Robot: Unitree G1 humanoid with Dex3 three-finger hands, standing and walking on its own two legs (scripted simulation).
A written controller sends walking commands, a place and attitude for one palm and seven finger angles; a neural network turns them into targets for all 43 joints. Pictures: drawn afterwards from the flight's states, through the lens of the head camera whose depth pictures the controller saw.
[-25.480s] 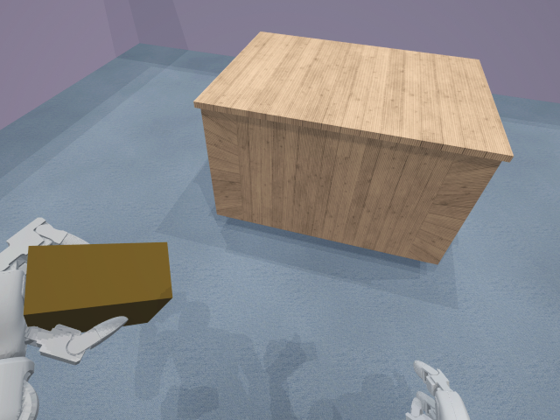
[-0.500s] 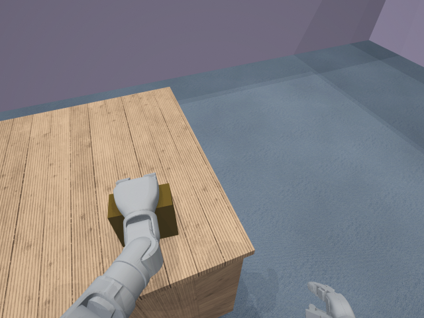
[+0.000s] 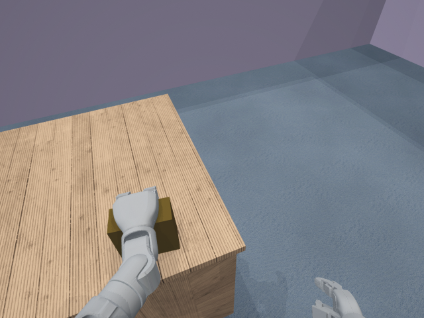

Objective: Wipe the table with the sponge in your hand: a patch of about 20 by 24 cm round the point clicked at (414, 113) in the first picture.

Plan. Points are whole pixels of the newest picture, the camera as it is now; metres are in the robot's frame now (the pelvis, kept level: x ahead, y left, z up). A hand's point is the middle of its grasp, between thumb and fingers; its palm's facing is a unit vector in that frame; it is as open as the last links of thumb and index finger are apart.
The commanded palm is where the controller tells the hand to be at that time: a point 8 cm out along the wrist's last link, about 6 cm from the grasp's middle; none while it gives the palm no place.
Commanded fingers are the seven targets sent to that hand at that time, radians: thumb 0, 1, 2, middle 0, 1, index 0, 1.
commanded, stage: wipe back along the third lane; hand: left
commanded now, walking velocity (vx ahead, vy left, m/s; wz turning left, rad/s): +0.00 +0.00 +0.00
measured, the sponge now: (148, 234) +0.30 +0.19 -0.05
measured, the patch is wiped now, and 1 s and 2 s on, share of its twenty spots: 1.00 1.00 1.00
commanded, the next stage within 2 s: slide back across to the middle lane in 0.82 s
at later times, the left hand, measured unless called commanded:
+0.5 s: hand (145, 225) +0.30 +0.19 +0.00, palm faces -0.05 -0.03 -1.00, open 10.0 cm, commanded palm +0.26 +0.17 +0.02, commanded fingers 0.00 0.10 1.30 -1.20 -1.60 -1.20 -1.60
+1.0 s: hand (145, 225) +0.30 +0.19 +0.00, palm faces -0.04 -0.01 -1.00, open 10.0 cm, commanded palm +0.26 +0.17 +0.03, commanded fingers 0.00 0.10 1.30 -1.20 -1.60 -1.20 -1.60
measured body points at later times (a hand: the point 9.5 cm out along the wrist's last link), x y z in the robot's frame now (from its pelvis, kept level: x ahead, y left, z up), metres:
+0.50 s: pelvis +0.00 -0.01 +0.00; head -0.01 -0.03 +0.45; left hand +0.30 +0.19 +0.05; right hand +0.20 -0.23 -0.11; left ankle -0.01 +0.16 -0.72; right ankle +0.00 -0.13 -0.72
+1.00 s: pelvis -0.02 -0.01 +0.00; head -0.02 -0.03 +0.44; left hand +0.30 +0.18 +0.05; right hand +0.18 -0.23 -0.12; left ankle -0.01 +0.16 -0.72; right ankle +0.00 -0.13 -0.72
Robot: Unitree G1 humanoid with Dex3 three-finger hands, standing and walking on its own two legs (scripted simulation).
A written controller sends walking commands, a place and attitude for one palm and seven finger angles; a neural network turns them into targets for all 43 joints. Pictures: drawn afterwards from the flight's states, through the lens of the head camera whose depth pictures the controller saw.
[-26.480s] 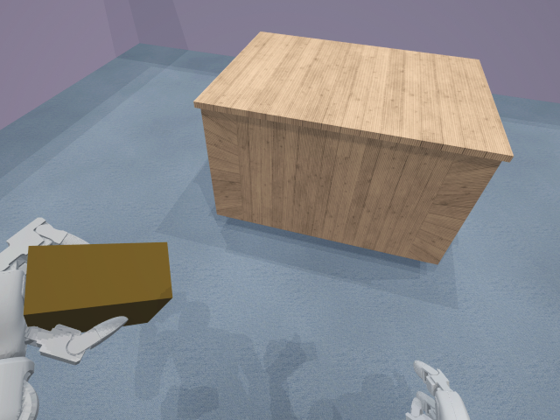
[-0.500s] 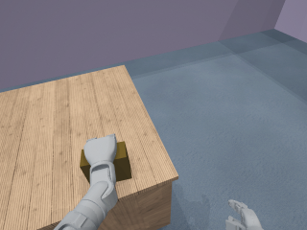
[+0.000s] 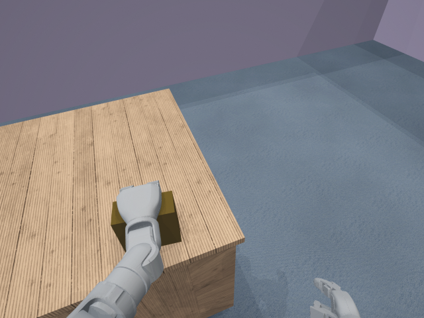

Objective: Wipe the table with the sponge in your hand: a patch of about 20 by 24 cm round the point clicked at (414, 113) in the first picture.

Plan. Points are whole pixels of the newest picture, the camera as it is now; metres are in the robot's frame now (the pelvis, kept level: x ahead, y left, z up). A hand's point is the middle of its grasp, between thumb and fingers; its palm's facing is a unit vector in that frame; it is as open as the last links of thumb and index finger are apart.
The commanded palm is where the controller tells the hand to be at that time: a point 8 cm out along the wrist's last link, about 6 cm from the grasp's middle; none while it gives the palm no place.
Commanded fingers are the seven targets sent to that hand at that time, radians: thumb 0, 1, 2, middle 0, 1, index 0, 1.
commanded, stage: slide back across to the middle lane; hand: left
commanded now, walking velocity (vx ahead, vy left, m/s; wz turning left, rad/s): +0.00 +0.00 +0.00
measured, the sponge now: (150, 228) +0.32 +0.19 -0.05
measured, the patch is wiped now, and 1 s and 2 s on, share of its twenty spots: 1.00 1.00 1.00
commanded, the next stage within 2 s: wipe forward along the middle lane in 0.72 s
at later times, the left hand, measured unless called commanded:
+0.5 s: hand (129, 219) +0.30 +0.22 +0.01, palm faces -0.03 -0.09 -1.00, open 10.0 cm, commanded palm +0.26 +0.23 +0.05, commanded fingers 0.00 0.10 1.30 -1.20 -1.60 -1.20 -1.60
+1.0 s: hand (112, 228) +0.28 +0.25 +0.00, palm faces -0.05 -0.10 -0.99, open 10.0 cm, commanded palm +0.26 +0.27 +0.05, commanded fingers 0.00 0.10 1.30 -1.20 -1.60 -1.20 -1.60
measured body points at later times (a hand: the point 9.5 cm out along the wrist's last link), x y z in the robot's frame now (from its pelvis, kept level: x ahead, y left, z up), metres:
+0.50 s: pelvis +0.03 +0.00 +0.01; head +0.02 -0.03 +0.46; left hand +0.30 +0.22 +0.06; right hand +0.24 -0.24 -0.09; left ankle +0.01 +0.16 -0.72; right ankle +0.01 -0.12 -0.72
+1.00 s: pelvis +0.03 +0.01 +0.01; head +0.03 -0.01 +0.46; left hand +0.28 +0.26 +0.06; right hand +0.24 -0.22 -0.09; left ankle +0.01 +0.16 -0.72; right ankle +0.01 -0.12 -0.72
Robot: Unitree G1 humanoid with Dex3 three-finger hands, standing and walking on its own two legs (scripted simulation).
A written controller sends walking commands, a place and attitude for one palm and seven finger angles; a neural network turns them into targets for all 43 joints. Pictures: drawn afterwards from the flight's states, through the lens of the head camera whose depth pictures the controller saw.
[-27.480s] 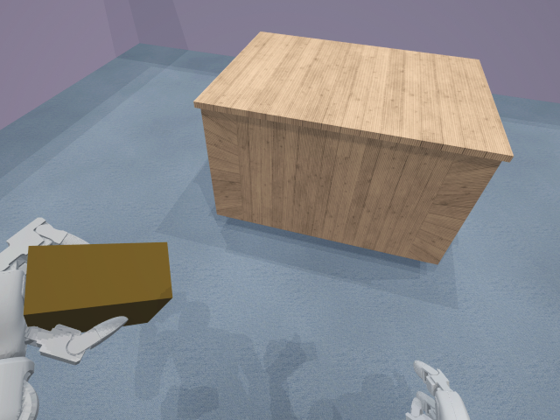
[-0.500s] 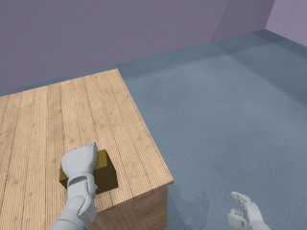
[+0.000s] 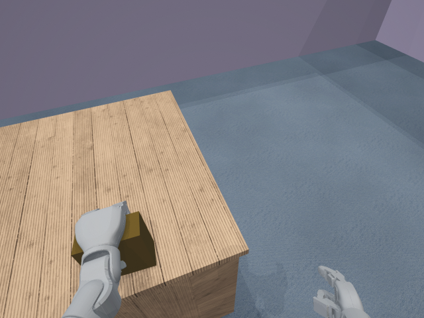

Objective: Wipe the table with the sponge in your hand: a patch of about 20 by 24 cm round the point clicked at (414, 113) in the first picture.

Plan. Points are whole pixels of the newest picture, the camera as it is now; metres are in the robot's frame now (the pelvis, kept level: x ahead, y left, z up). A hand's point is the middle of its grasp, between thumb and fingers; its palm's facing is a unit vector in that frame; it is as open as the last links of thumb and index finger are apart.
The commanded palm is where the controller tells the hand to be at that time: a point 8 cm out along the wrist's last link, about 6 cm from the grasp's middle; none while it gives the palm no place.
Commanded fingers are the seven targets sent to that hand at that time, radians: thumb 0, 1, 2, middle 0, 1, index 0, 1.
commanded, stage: wipe forward along the middle lane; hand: left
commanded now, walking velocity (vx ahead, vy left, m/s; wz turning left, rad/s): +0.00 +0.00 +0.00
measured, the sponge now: (121, 252) +0.25 +0.24 -0.05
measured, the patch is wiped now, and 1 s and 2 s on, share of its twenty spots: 1.00 1.00 1.00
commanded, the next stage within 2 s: slide back across to the first lane in 1.44 s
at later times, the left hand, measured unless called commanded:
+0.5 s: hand (110, 223) +0.29 +0.27 -0.01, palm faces -0.09 +0.00 -1.00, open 10.0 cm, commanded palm +0.28 +0.28 +0.02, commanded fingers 0.00 0.10 1.30 -1.20 -1.60 -1.20 -1.60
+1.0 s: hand (106, 200) +0.35 +0.30 +0.00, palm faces -0.14 +0.03 -0.99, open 10.0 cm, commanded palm +0.34 +0.30 +0.03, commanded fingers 0.00 0.10 1.30 -1.20 -1.60 -1.20 -1.60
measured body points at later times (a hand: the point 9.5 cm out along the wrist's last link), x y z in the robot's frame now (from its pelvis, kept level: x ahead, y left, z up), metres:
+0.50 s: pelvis -0.04 -0.02 -0.01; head -0.02 -0.04 +0.44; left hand +0.29 +0.26 +0.05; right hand +0.11 -0.27 -0.14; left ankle -0.02 +0.15 -0.73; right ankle -0.01 -0.14 -0.73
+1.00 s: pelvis -0.06 -0.03 -0.03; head +0.01 -0.05 +0.42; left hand +0.35 +0.29 +0.05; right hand +0.02 -0.31 -0.17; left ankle -0.02 +0.15 -0.73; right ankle -0.01 -0.14 -0.73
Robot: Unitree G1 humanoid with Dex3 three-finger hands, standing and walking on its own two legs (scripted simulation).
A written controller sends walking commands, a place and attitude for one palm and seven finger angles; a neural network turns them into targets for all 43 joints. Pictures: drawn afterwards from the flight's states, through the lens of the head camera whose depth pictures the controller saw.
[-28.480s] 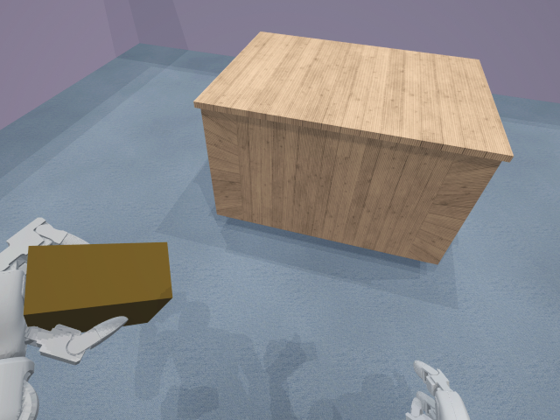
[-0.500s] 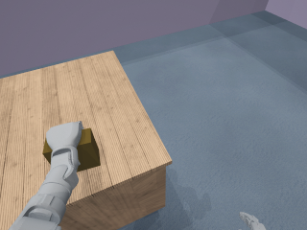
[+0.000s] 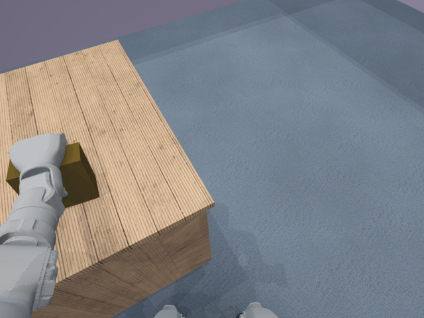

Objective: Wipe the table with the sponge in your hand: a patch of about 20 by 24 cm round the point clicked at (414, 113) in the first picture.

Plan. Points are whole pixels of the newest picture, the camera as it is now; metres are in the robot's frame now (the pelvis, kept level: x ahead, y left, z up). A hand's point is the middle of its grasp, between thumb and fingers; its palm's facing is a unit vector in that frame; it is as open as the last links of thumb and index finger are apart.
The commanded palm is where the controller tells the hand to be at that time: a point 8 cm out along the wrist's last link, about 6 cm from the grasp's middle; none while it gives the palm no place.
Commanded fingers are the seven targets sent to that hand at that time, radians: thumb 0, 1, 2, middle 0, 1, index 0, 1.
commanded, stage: wipe forward along the middle lane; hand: left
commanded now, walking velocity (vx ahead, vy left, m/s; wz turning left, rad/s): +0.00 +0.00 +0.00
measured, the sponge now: (62, 185) +0.39 +0.33 -0.02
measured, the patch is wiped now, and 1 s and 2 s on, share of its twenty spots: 1.00 1.00 1.00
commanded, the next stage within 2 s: slide back across to the first lane in 0.44 s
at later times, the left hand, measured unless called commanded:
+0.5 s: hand (45, 151) +0.45 +0.37 +0.02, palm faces -0.15 +0.03 -0.99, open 10.0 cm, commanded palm +0.45 +0.36 +0.05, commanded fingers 0.00 0.10 1.30 -1.20 -1.60 -1.20 -1.60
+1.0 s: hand (29, 146) +0.46 +0.40 +0.03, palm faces -0.11 -0.01 -0.99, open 10.0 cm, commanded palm +0.43 +0.41 +0.08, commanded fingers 0.00 0.10 1.30 -1.20 -1.60 -1.20 -1.60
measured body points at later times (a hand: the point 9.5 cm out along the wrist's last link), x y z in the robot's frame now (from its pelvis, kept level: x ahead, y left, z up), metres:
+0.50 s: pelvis +0.01 +0.02 -0.01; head +0.11 +0.02 +0.43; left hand +0.45 +0.36 +0.08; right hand +0.06 -0.25 -0.14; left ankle +0.03 +0.18 -0.70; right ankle +0.05 -0.10 -0.70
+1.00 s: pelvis +0.04 +0.06 +0.01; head +0.12 +0.07 +0.45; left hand +0.46 +0.40 +0.08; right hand +0.09 -0.21 -0.12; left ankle +0.03 +0.18 -0.70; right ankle +0.05 -0.10 -0.70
